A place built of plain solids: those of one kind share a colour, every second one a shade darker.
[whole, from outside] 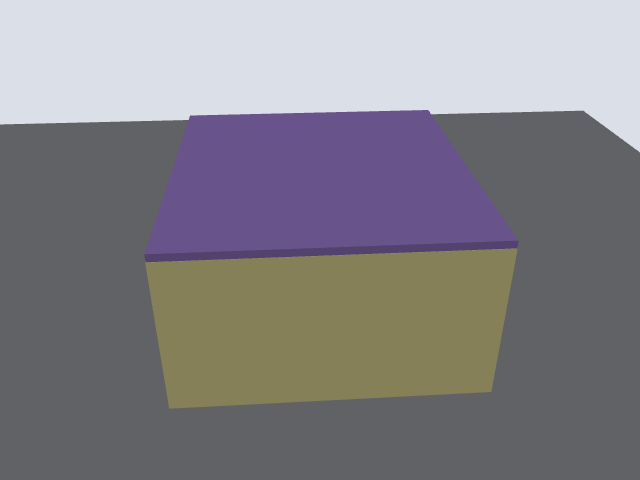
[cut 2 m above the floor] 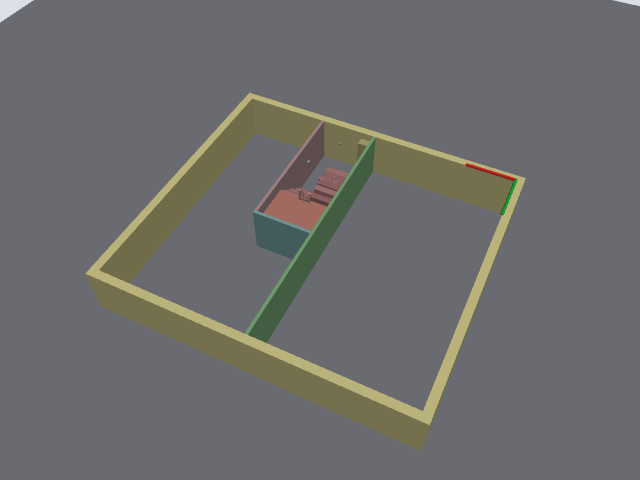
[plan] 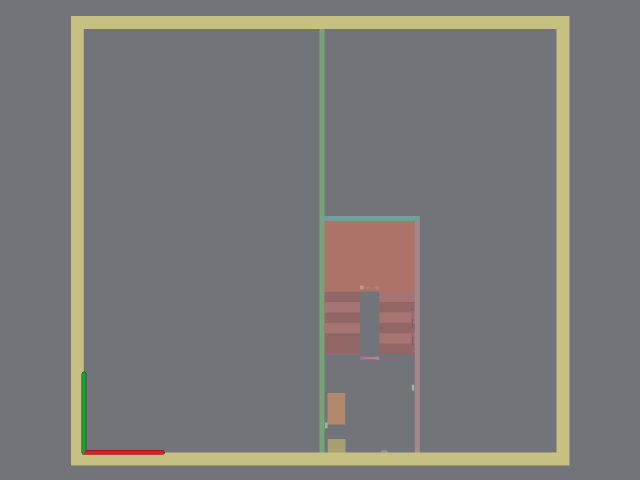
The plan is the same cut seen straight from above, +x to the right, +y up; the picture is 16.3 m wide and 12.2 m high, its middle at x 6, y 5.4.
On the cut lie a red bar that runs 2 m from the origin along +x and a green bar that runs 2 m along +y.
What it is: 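A small block of dwellings, 12.0 m wide and 10.8 m deep inside, its common dog-leg stair of 14 risers of 214 mm a storey on goings of 264 mm, 0.90 m wide flights and a well of 0.49 m; the dwelling on the first floor; a hall, a living room with a kitchen corner, a bedroom, a second bedroom, the bathroom shut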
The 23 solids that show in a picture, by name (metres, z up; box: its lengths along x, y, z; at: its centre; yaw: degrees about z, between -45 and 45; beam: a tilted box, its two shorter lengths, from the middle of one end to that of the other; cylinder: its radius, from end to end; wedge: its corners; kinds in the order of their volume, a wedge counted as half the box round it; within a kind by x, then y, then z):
{
 "wall_1": {"box": [0.33, 11.43, 6.04], "at": [-0.17, 5.38, 2.97]},
 "wall_2": {"box": [12.67, 0.33, 6.04], "at": [6.01, -0.17, 2.97]},
 "wall_3": {"box": [12.67, 0.33, 6.04], "at": [6.01, 10.93, 2.97]},
 "wall_4": {"box": [0.33, 11.43, 6.04], "at": [12.18, 5.38, 2.97]},
 "roof_slab_1": {"box": [12.65, 11.41, 0.44], "at": [6.01, 5.38, 6.05]},
 "piece_1": {"box": [0.9, 0.27, 2.83], "at": [6.57, 2.63, 1.37]},
 "piece_2": {"box": [0.9, 0.52, 2.62], "at": [6.57, 2.77, 1.26]},
 "piece_3": {"box": [0.9, 0.8, 2.4], "at": [6.57, 2.9, 1.15]},
 "piece_4": {"box": [0.9, 0.8, 2.19], "at": [6.57, 3.16, 1.04]},
 "piece_5": {"box": [0.9, 0.8, 1.98], "at": [6.57, 3.42, 0.94]},
 "piece_6": {"box": [0.9, 0.8, 1.76], "at": [6.57, 3.69, 0.83]},
 "piece_7": {"box": [0.9, 0.8, 0.26], "at": [7.96, 2.9, 0.08]},
 "piece_8": {"box": [0.9, 0.8, 0.48], "at": [7.96, 3.16, 0.19]},
 "piece_9": {"box": [0.9, 0.8, 0.69], "at": [7.96, 3.43, 0.3]},
 "piece_10": {"box": [0.9, 0.8, 0.91], "at": [7.96, 3.69, 0.4]},
 "piece_11": {"box": [0.9, 0.8, 1.12], "at": [7.96, 3.96, 0.51]},
 "piece_12": {"box": [0.9, 0.57, 1.33], "at": [7.96, 4.11, 0.62]},
 "half_1": {"box": [2.29, 1.79, 1.55], "at": [7.26, 4.98, 0.72]},
 "core_wall_1": {"box": [0.13, 5.88, 5.88], "at": [8.47, 2.94, 2.89]},
 "core_wall_low_1": {"box": [0.13, 10.76, 2.89], "at": [6.05, 5.38, 1.39]},
 "core_wall_back_1": {"box": [2.49, 0.13, 5.88], "at": [7.29, 5.95, 2.89]},
 "hung_more_letter_boxes_1": {"box": [0.46, 0.34, 1.73], "at": [6.42, 0.17, 0.81]},
 "laid_doormat_1": {"box": [0.45, 0.8, 0.05], "at": [6.42, 1.11, -0.02]}
}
